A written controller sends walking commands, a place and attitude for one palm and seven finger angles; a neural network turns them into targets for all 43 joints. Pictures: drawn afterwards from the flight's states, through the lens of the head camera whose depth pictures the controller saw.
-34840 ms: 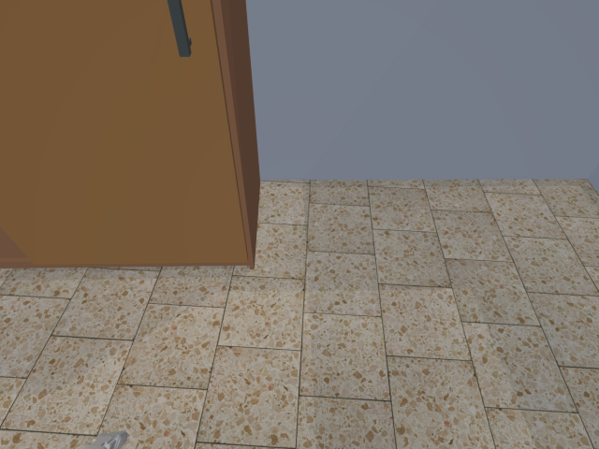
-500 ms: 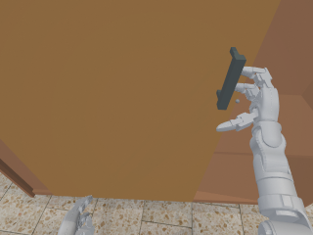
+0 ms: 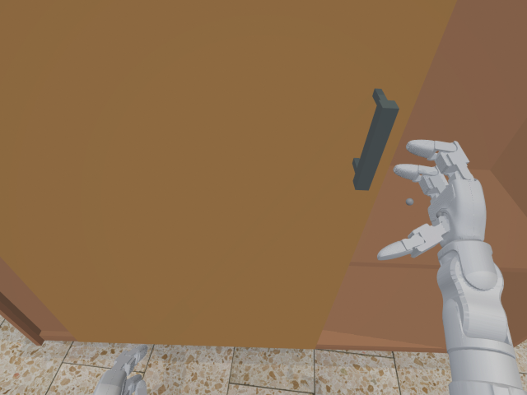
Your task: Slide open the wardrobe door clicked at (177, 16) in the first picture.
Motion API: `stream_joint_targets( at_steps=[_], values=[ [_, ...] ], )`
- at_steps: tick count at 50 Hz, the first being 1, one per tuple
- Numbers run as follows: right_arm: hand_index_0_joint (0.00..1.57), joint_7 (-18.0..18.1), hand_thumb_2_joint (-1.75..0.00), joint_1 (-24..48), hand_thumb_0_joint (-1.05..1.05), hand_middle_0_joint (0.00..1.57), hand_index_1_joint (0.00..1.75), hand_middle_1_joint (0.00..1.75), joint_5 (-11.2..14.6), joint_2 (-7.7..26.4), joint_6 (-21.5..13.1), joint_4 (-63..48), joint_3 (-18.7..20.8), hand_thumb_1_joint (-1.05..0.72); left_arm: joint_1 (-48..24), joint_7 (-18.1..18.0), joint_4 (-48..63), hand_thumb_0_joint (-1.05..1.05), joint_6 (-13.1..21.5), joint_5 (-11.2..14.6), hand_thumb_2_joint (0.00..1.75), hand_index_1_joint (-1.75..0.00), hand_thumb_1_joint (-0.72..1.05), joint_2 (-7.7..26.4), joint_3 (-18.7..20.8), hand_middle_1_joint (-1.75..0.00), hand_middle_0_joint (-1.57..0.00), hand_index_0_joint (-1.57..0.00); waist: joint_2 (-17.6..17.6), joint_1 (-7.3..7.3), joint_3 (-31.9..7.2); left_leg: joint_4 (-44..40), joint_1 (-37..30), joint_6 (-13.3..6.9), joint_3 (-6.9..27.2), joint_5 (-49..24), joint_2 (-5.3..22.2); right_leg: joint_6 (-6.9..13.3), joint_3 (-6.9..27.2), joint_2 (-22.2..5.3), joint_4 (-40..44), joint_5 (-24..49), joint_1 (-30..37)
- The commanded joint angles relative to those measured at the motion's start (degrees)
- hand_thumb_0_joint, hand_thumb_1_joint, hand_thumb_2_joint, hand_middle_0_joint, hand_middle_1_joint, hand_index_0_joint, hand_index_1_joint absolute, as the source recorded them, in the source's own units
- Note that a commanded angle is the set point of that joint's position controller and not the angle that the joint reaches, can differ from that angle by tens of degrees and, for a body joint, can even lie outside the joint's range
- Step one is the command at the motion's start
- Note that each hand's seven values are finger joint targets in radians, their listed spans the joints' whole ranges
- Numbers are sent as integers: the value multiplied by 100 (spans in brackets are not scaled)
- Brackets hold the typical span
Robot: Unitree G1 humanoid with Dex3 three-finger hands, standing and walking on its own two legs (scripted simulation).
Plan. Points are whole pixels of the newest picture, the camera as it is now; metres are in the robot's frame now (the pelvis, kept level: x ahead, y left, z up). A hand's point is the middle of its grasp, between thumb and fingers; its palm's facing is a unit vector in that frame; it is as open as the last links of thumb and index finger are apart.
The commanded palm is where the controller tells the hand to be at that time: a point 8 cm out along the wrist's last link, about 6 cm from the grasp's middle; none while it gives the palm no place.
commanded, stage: slip the hand off the handle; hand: right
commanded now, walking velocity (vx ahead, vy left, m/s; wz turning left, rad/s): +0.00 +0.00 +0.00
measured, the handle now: (369, 141) +0.44 -0.14 +0.21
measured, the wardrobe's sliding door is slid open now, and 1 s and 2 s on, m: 0.67 0.67 0.67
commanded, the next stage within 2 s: draw the hand back to the body in 0.44 s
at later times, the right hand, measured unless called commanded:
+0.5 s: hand (430, 261) +0.24 -0.17 +0.18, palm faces +0.10 +0.99 -0.09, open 14.7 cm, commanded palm +0.21 -0.22 +0.18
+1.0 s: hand (465, 295) +0.20 -0.20 +0.17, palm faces +0.10 +0.99 -0.06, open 14.7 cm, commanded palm +0.17 -0.24 +0.18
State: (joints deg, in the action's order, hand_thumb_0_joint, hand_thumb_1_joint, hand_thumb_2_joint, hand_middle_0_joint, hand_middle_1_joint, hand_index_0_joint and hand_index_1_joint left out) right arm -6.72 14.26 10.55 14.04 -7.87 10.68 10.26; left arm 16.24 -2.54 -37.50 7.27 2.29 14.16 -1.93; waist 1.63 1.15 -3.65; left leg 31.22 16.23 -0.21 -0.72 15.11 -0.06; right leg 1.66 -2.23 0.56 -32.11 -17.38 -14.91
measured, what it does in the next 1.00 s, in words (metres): stands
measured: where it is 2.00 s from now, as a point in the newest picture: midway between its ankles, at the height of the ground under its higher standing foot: outside the picture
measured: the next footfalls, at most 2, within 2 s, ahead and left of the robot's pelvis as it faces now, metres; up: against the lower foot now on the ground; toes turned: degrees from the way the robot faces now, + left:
none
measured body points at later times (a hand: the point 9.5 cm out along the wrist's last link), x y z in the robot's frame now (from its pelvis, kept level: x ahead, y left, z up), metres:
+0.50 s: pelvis -0.02 +0.02 +0.00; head -0.06 +0.04 +0.45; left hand +0.18 +0.23 -0.06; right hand +0.23 -0.22 +0.19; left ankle +0.02 +0.12 -0.73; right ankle +0.00 -0.10 -0.73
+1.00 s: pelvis -0.02 +0.02 +0.00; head -0.08 +0.04 +0.45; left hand +0.20 +0.23 -0.05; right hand +0.19 -0.25 +0.18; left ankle +0.02 +0.12 -0.73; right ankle +0.00 -0.10 -0.73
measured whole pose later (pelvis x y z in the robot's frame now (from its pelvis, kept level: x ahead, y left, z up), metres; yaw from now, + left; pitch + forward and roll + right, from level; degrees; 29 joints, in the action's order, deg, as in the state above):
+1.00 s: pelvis -0.02 +0.02 +0.00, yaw -2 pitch -5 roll +0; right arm -14.0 -9.3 18.3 17.8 14.7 -15.7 16.7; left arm 11.7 -5.0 -35.2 12.0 3.8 15.1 -4.2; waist 2.9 3.8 -3.6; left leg 29.7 10.1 -1.7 -3.4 14.4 -0.8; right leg 0.2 0.5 -0.2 -31.0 -15.9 -9.7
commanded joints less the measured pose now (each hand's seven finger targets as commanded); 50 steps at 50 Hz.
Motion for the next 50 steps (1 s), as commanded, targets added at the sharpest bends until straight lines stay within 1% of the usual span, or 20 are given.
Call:
stream_joint_targets(
  at_steps=[1, 4, 9, 14, 17, 19, 21, 23, 26, 28, 29, 30, 31, 34, 36, 38, 40, 43, 46, 50],
  values=[
    [25, 127, -20, 1631, 0, 25, 115, 115, 116, 1076, -95, -1616, 564, 55, -934, -92, 1030, 0, 339, 57, 90, -30, 90, 679, 246, -30, -20, -20, -174, 160, -874, -390, -391, -145, -138, -943, -54, -80, 251, -121, 573, 1134, 283],
    [25, 207, -20, 1861, 0, 25, 115, 115, 70, 1088, -119, -2137, 479, 55, -1066, -134, 1058, 0, 371, 41, 90, -30, 90, 619, 190, -30, -20, -20, 189, 105, -910, -447, -347, -151, -95, -714, -41, -60, 253, -91, 578, 950, 416],
    [25, 57, -20, 1327, 0, 25, 115, 115, 170, 1021, -250, -2180, 421, 55, -1094, -174, 1021, 0, 480, 23, 90, -30, 90, 599, 142, -30, -20, -20, -165, 66, -785, -550, -329, -109, -81, -442, -55, -14, 258, -78, 571, 633, 355],
    [25, -224, -20, 778, 0, 25, 115, 115, 307, 888, -59, -2274, 286, 55, -1211, -212, 1074, 0, 544, 68, 90, -30, 90, 571, 96, -30, -20, -20, 62, 108, -509, -678, -275, -103, -32, -144, -14, -7, 238, -29, 584, 332, 254],
    [25, -250, -20, 623, 0, 25, 115, 115, 361, 871, 73, -2484, 244, 55, -1258, -233, 1113, 0, 596, 70, 90, -30, 90, 555, 69, -30, -20, -20, -84, 106, -357, -783, -212, -76, -6, 175, 2, 0, 249, -9, 600, 106, 201],
    [25, -211, -20, 511, 0, 25, 115, 115, 377, 946, 42, -2861, 351, 55, -1292, -226, 1155, 0, 643, 52, 90, -30, 90, 542, 71, -30, -20, -20, 3, 158, -462, -757, -298, -84, -2, 68, 13, 8, 262, -13, 585, 247, 260],
    [25, -174, -20, -91, 0, 25, 115, 115, 414, 1035, -13, -3132, 549, 55, -1285, -196, 1192, 0, 700, 11, 90, -30, 90, 523, 70, -30, -20, -20, -150, 271, -673, -663, -505, -76, -20, -200, 17, 3, 254, -10, 550, 483, 286],
    [25, -124, -20, -236, 0, 25, 115, 115, 428, 1218, -62, -3189, 780, 55, -1287, -191, 1142, 0, 698, -13, 90, -30, 90, 546, 80, -30, -20, -20, -263, 285, -680, -651, -543, -63, -6, -266, 6, 3, 236, -11, 512, 567, 230],
    [25, -114, -20, -146, 0, 25, 115, 115, 423, 1018, -136, -3376, 573, 55, -1304, -182, 1113, 0, 762, 5, 90, -30, 90, 504, 54, -30, -20, -20, 116, 203, -393, -687, -344, -70, -14, -178, 13, -21, 215, -3, 517, 470, 237],
    [25, -103, -20, 3, 0, 25, 115, 115, 416, 978, -95, -3222, 473, 55, -1279, -219, 1055, 0, 792, 18, 90, -30, 90, 523, 57, -30, -20, -20, 29, 116, -181, -791, -181, -53, 10, 156, 7, -13, 231, -7, 509, 226, 192],
    [25, -404, -20, -295, 0, 25, 115, 115, 578, 1142, 684, -2578, 408, 55, -1376, -276, 1062, 0, 784, 139, 90, -30, 90, 644, 38, -30, -20, -20, 194, 175, -275, -877, -430, -78, 97, 154, 83, 17, 224, -45, 662, 45, 164],
    [25, -547, -20, 72, 0, 25, 115, 115, 668, 1209, 1023, -3257, 440, 55, -1455, -324, 1186, 0, 779, 173, 90, -30, 90, 605, 15, -30, -20, -20, 262, 216, -445, -925, -595, -58, 87, 81, 113, 35, 246, -10, 705, 137, 279],
    [25, -603, -20, 100, 0, 25, 115, 115, 681, 1403, 1244, -3393, 620, 55, -1494, -377, 1207, 0, 784, 163, 90, -30, 90, 605, 22, -30, -20, -20, 126, 232, -519, -927, -668, -45, 94, -7, 108, 51, 240, 3, 664, 271, 326],
    [25, -760, -20, -147, 0, 25, 115, 115, 804, 1452, 1814, -3367, 842, 55, -1539, -417, 1193, 0, 808, 186, 90, -30, 90, 611, -17, -30, -20, -20, -120, 276, -532, -900, -703, -8, 15, -299, 92, 71, 286, 3, 655, 594, 360],
    [25, -738, -20, -145, 0, 25, 115, 115, 914, 1374, 1804, -3602, 950, 55, -1543, -389, 1197, 0, 868, 166, 90, -30, 90, 592, -15, -30, -20, -20, -144, 282, -663, -826, -716, -7, -57, -464, 63, 48, 305, 17, 621, 764, 499],
    [25, -684, -20, -586, 0, 25, 115, 115, 1033, 1397, 1714, -3694, 1189, 55, -1538, -332, 1225, 0, 937, 147, 90, -30, 90, 604, -7, -30, -20, -20, -276, 385, -737, -754, -772, -11, -96, -696, 24, 18, 323, 15, 597, 943, 549],
    [25, -680, -20, -733, 0, 25, 115, 115, 1063, 1332, 1657, -3578, 1203, 55, -1437, -299, 1159, 0, 926, 143, 90, -30, 90, 611, 4, -30, -20, -20, -375, 333, -605, -706, -698, 0, -140, -864, 32, 4, 313, 1, 601, 1015, 519],
    [25, -709, -20, -1281, 0, 25, 115, 115, 980, 1326, 1746, -3515, 1224, 55, -1430, -243, 1173, 0, 872, 157, 90, -30, 90, 636, 39, -30, -20, -20, -197, 367, -340, -738, -568, -13, -122, -827, 14, 3, 268, -13, 594, 977, 472],
    [25, -754, -20, -1014, 0, 25, 115, 115, 868, 1326, 1899, -3714, 1044, 55, -1442, -260, 1205, 0, 792, 186, 90, -30, 90, 633, 31, -30, -20, -20, 47, 254, -74, -816, -378, -12, -114, -477, 30, 15, 262, -10, 641, 730, 423],
    [25, -743, -24, -629, 0, 25, 111, 111, 874, 1465, 1828, -4164, 1093, 48, -1474, -345, 1250, 0, 846, 190, 90, -30, 90, 631, 17, -30, -20, -20, 255, 201, -139, -921, -304, -23, -114, 38, 6, 24, 337, 1, 680, 438, 572]
  ],
)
